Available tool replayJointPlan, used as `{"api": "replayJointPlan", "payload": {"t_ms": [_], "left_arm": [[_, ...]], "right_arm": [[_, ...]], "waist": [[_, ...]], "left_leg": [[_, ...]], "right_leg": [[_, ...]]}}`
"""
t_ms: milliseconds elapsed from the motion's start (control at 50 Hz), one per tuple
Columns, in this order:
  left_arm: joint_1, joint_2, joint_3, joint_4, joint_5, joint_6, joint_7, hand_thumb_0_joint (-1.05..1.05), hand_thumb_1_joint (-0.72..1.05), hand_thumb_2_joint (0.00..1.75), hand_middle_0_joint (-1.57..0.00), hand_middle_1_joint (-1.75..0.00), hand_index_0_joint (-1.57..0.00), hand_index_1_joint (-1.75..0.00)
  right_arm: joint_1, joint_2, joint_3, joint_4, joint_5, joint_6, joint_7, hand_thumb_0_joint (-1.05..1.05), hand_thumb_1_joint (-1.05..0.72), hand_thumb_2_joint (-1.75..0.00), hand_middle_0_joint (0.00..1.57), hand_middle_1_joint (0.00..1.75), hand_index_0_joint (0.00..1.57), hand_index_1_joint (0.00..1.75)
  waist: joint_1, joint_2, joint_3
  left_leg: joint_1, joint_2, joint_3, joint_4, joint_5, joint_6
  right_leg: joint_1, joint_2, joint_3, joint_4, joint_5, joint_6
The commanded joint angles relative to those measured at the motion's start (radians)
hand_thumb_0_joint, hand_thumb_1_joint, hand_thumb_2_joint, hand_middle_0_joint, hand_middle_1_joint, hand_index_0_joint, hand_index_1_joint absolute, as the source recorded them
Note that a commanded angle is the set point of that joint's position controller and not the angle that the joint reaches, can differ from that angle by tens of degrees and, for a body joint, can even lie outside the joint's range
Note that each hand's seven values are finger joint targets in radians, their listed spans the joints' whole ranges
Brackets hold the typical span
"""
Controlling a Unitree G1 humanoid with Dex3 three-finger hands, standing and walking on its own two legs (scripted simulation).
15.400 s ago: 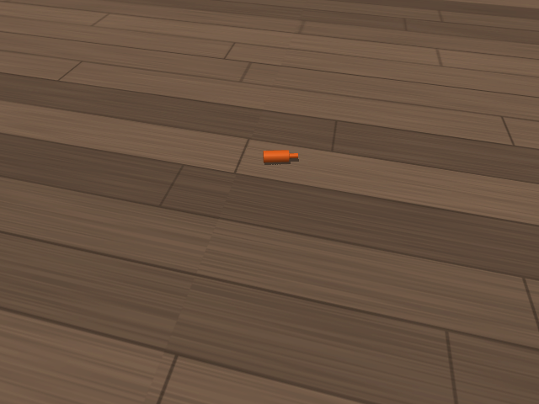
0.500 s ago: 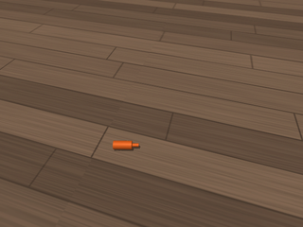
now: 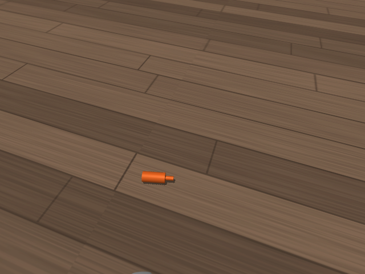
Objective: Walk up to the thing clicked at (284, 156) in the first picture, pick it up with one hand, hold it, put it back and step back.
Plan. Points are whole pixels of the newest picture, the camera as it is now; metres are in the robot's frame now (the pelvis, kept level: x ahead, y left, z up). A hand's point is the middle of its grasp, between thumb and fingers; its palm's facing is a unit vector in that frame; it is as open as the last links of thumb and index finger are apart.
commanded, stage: walk up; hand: left
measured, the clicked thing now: (158, 177) +0.75 +0.15 -0.74
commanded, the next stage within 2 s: none
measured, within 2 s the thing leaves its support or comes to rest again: neither
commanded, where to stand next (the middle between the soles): +0.34 -0.02 m, yaw -4 degrees
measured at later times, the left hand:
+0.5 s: hand (94, 221) +0.26 +0.25 -0.14, palm faces -0.08 -0.91 -0.39, open 7.4 cm
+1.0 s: hand (107, 195) +0.35 +0.24 -0.17, palm faces -0.12 -0.93 -0.35, open 7.4 cm
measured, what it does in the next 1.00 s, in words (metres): walks ahead: left foot, then right foot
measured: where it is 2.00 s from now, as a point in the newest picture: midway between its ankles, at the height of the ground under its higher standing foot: (184, 258)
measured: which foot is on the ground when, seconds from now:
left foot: up 0.00-0.00, down 0.02-0.46, up 0.48-0.74, down 0.76-1.00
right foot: down 0.00-0.02, up 0.04-0.40, down 0.42-1.00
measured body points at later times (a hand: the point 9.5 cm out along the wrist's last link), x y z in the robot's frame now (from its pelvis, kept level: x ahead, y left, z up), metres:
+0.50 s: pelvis +0.16 -0.02 -0.02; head +0.18 -0.04 +0.43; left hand +0.27 +0.30 -0.11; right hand +0.17 -0.34 -0.14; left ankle +0.08 +0.13 -0.70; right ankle +0.23 -0.14 -0.74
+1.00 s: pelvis +0.28 -0.02 -0.02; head +0.31 +0.00 +0.43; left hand +0.36 +0.29 -0.15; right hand +0.33 -0.34 -0.12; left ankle +0.33 +0.11 -0.74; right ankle +0.28 -0.15 -0.74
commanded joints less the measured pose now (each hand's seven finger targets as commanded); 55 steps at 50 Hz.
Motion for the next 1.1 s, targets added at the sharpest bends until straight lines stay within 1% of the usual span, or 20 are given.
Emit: {"api": "replayJointPlan", "payload": {"t_ms": [0, 20, 40, 80, 120, 260, 380, 400, 440, 480, 560, 640, 700, 740, 760, 780, 940, 980, 1020, 1080], "left_arm": [[-0.084, 0.137, 0.013, -0.155, -0.018, -0.010, 0.001, 0.00, 0.90, 0.90, -0.20, -0.30, -0.20, -0.30], [-0.034, 0.117, 0.005, -0.157, -0.021, -0.006, 0.008, 0.00, 0.90, 0.90, -0.20, -0.30, -0.20, -0.30], [-0.047, 0.225, 0.025, -0.148, -0.023, -0.005, 0.017, 0.00, 0.90, 0.90, -0.20, -0.30, -0.20, -0.30], [0.040, 0.245, 0.029, -0.114, -0.040, -0.008, 0.011, 0.00, 0.90, 0.90, -0.20, -0.30, -0.20, -0.30], [0.071, 0.251, 0.035, -0.093, -0.034, -0.012, 0.002, 0.00, 0.90, 0.90, -0.20, -0.30, -0.20, -0.30], [-0.045, 0.204, 0.030, -0.177, -0.018, -0.013, -0.036, 0.00, 0.90, 0.90, -0.20, -0.30, -0.20, -0.30], [0.077, 0.199, 0.051, -0.161, -0.021, -0.038, -0.021, 0.00, 0.90, 0.90, -0.20, -0.30, -0.20, -0.30], [0.172, 0.242, 0.071, -0.146, -0.019, -0.048, -0.008, 0.00, 0.90, 0.90, -0.20, -0.30, -0.20, -0.30], [0.225, 0.373, 0.097, -0.172, -0.035, -0.053, 0.005, 0.00, 0.90, 0.90, -0.20, -0.30, -0.20, -0.30], [0.134, 0.316, 0.080, -0.207, -0.057, -0.050, 0.015, 0.00, 0.90, 0.90, -0.20, -0.30, -0.20, -0.30], [0.041, 0.265, 0.057, -0.255, -0.034, -0.051, 0.017, 0.00, 0.90, 0.90, -0.20, -0.30, -0.20, -0.30], [0.054, 0.252, 0.045, -0.279, -0.024, -0.045, 0.024, 0.00, 0.90, 0.90, -0.20, -0.30, -0.20, -0.30], [-0.006, 0.232, 0.019, -0.280, -0.039, -0.027, 0.034, 0.00, 0.90, 0.90, -0.20, -0.30, -0.20, -0.30], [-0.004, 0.153, -0.010, -0.311, -0.046, -0.018, 0.034, 0.00, 0.90, 0.90, -0.20, -0.30, -0.20, -0.30], [0.038, 0.122, -0.020, -0.289, -0.052, -0.004, 0.035, 0.00, 0.90, 0.90, -0.20, -0.30, -0.20, -0.30], [0.080, 0.228, 0.013, -0.246, -0.047, 0.008, 0.048, 0.00, 0.90, 0.90, -0.20, -0.30, -0.20, -0.30], [0.080, 0.172, 0.010, -0.135, -0.035, -0.016, 0.045, 0.00, 0.90, 0.90, -0.20, -0.30, -0.20, -0.30], [0.090, 0.201, 0.015, -0.115, -0.024, -0.026, 0.056, 0.00, 0.90, 0.90, -0.20, -0.30, -0.20, -0.30], [-0.035, 0.289, 0.019, -0.136, -0.028, -0.031, 0.052, 0.00, 0.90, 0.90, -0.20, -0.30, -0.20, -0.30], [-0.110, 0.227, -0.012, -0.136, -0.036, -0.028, 0.048, 0.00, 0.90, 0.90, -0.20, -0.30, -0.20, -0.30]], "right_arm": [[0.257, -0.256, -0.099, -0.025, -0.012, -0.050, -0.038, 0.00, -0.90, -0.90, 0.20, 0.30, 0.20, 0.30], [0.243, -0.345, -0.109, -0.063, -0.018, -0.060, -0.044, 0.00, -0.90, -0.90, 0.20, 0.30, 0.20, 0.30], [0.131, -0.363, -0.108, -0.104, 0.014, -0.060, -0.041, 0.00, -0.90, -0.90, 0.20, 0.30, 0.20, 0.30], [0.027, -0.276, -0.071, -0.155, 0.022, -0.065, -0.042, 0.00, -0.90, -0.90, 0.20, 0.30, 0.20, 0.30], [0.038, -0.243, -0.059, -0.165, 0.024, -0.074, -0.044, 0.00, -0.90, -0.90, 0.20, 0.30, 0.20, 0.30], [0.091, -0.257, -0.062, -0.209, 0.029, -0.080, -0.038, 0.00, -0.90, -0.90, 0.20, 0.30, 0.20, 0.30], [0.096, -0.223, -0.044, -0.252, 0.036, -0.057, -0.042, 0.00, -0.90, -0.90, 0.20, 0.30, 0.20, 0.30], [0.130, -0.178, -0.025, -0.257, 0.038, -0.056, -0.044, 0.00, -0.90, -0.90, 0.20, 0.30, 0.20, 0.30], [0.136, -0.188, -0.019, -0.279, 0.047, -0.048, -0.054, 0.00, -0.90, -0.90, 0.20, 0.30, 0.20, 0.30], [0.131, -0.205, -0.027, -0.245, 0.055, -0.040, -0.060, 0.00, -0.90, -0.90, 0.20, 0.30, 0.20, 0.30], [0.193, -0.185, -0.028, -0.211, 0.045, -0.036, -0.030, 0.00, -0.90, -0.90, 0.20, 0.30, 0.20, 0.30], [0.125, -0.142, -0.019, -0.224, 0.031, -0.042, -0.036, 0.00, -0.90, -0.90, 0.20, 0.30, 0.20, 0.30], [0.157, -0.126, -0.017, -0.194, 0.029, -0.051, -0.059, 0.00, -0.90, -0.90, 0.20, 0.30, 0.20, 0.30], [0.213, -0.216, -0.042, -0.196, 0.014, -0.063, -0.068, 0.00, -0.90, -0.90, 0.20, 0.30, 0.20, 0.30], [0.166, -0.275, -0.044, -0.222, 0.009, -0.070, -0.070, 0.00, -0.90, -0.90, 0.20, 0.30, 0.20, 0.30], [0.121, -0.331, -0.059, -0.228, 0.028, -0.066, -0.066, 0.00, -0.90, -0.90, 0.20, 0.30, 0.20, 0.30], [-0.007, -0.226, -0.007, -0.222, 0.032, -0.042, -0.069, 0.00, -0.90, -0.90, 0.20, 0.30, 0.20, 0.30], [-0.046, -0.178, 0.014, -0.226, 0.052, -0.028, -0.068, 0.00, -0.90, -0.90, 0.20, 0.30, 0.20, 0.30], [-0.026, -0.134, 0.023, -0.198, 0.062, -0.015, -0.071, 0.00, -0.90, -0.90, 0.20, 0.30, 0.20, 0.30], [-0.032, -0.175, 0.018, -0.134, 0.054, -0.024, -0.068, 0.00, -0.90, -0.90, 0.20, 0.30, 0.20, 0.30]], "waist": [[-0.173, 0.227, -0.058], [-0.150, 0.301, -0.052], [-0.113, 0.165, 0.009], [-0.033, 0.103, 0.058], [-0.036, 0.145, 0.062], [-0.065, 0.133, 0.069], [0.018, 0.035, -0.039], [0.061, -0.099, -0.106], [0.078, -0.263, -0.113], [0.035, -0.099, -0.011], [-0.024, -0.183, 0.022], [0.004, -0.163, -0.007], [-0.049, -0.104, -0.090], [-0.081, 0.122, -0.124], [-0.047, 0.203, -0.091], [-0.044, 0.171, -0.086], [-0.005, 0.191, -0.106], [0.023, 0.107, -0.108], [-0.040, -0.073, -0.062], [-0.055, -0.036, -0.065]], "left_leg": [[0.470, 0.067, -0.176, -0.290, -0.131, 0.031], [0.373, 0.310, -0.634, -0.471, -0.438, 0.111], [0.212, 0.362, -0.673, -0.500, -0.531, 0.203], [0.184, 0.278, -0.443, -0.439, -0.336, 0.186], [0.155, 0.223, -0.295, -0.434, -0.159, 0.159], [0.145, 0.193, -0.098, -0.400, 0.039, 0.185], [0.085, 0.126, -0.001, -0.046, 0.353, 0.121], [0.031, 0.064, 0.048, 0.185, 0.342, 0.092], [-0.282, -0.086, 0.008, 0.588, -0.201, 0.029], [-0.264, -0.022, -0.117, 0.640, -0.141, 0.029], [-0.142, 0.010, -0.013, 0.369, -0.033, -0.004], [-0.060, -0.009, 0.036, 0.138, 0.021, -0.022], [0.171, -0.045, 0.056, -0.034, 0.231, 0.002], [0.255, 0.104, -0.171, -0.185, 0.247, 0.052], [0.190, 0.298, -0.506, -0.318, 0.082, 0.146], [0.126, 0.343, -0.554, -0.321, -0.067, 0.248], [0.053, 0.161, -0.153, -0.103, 0.401, 0.143], [-0.051, 0.122, -0.104, -0.021, 0.328, 0.070], [0.019, -0.020, -0.014, 0.062, 0.002, -0.002], [0.144, 0.034, -0.071, -0.061, 0.164, 0.025]], "right_leg": [[-0.514, 0.037, 0.001, 0.446, -0.210, -0.087], [-0.618, 0.124, 0.100, 0.658, -0.291, -0.055], [-0.569, 0.040, 0.209, 0.697, -0.244, -0.065], [-0.548, -0.016, 0.185, 0.691, -0.112, -0.051], [-0.495, -0.039, 0.156, 0.606, -0.033, -0.027], [-0.394, -0.063, 0.028, 0.291, 0.060, -0.004], [-0.045, 0.021, -0.055, 0.099, 0.114, -0.042], [0.094, 0.007, -0.013, 0.045, 0.071, -0.062], [0.156, -0.390, 0.661, -0.128, 0.015, -0.288], [-0.017, -0.342, 0.477, -0.108, 0.084, -0.288], [-0.203, -0.188, 0.186, -0.113, 0.072, -0.231], [-0.213, -0.204, 0.145, -0.023, 0.318, -0.234], [-0.310, -0.184, 0.087, 0.163, 0.389, -0.179], [-0.404, -0.058, 0.017, 0.359, 0.055, -0.087], [-0.461, 0.045, 0.023, 0.460, -0.245, -0.037], [-0.407, 0.012, 0.081, 0.575, -0.344, -0.043], [-0.181, 0.012, -0.015, 0.184, -0.063, -0.027], [-0.059, -0.021, 0.040, 0.057, 0.121, -0.047], [-0.251, -0.241, 0.318, -0.018, 0.100, -0.170], [-0.300, -0.153, 0.171, 0.048, 0.156, -0.094]]}}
